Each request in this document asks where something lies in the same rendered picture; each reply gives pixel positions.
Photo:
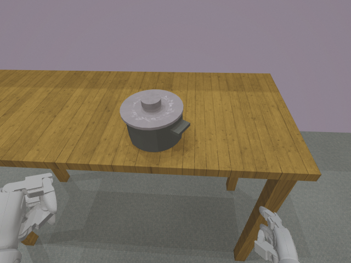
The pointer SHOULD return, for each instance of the robot right hand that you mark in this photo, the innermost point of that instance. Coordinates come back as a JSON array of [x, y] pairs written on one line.
[[280, 244]]

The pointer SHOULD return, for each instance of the pot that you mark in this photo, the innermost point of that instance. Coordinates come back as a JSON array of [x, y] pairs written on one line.
[[160, 139]]

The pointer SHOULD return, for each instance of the knob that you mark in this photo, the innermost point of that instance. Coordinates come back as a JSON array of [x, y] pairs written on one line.
[[150, 101]]

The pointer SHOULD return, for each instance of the lid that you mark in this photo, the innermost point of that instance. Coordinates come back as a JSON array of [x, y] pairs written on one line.
[[134, 115]]

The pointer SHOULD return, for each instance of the table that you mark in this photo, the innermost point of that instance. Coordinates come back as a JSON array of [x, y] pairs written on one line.
[[240, 127]]

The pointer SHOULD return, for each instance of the robot left forearm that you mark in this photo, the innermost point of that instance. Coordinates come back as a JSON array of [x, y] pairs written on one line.
[[10, 256]]

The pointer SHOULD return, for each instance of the robot left hand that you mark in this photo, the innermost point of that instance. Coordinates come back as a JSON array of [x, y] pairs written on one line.
[[35, 192]]

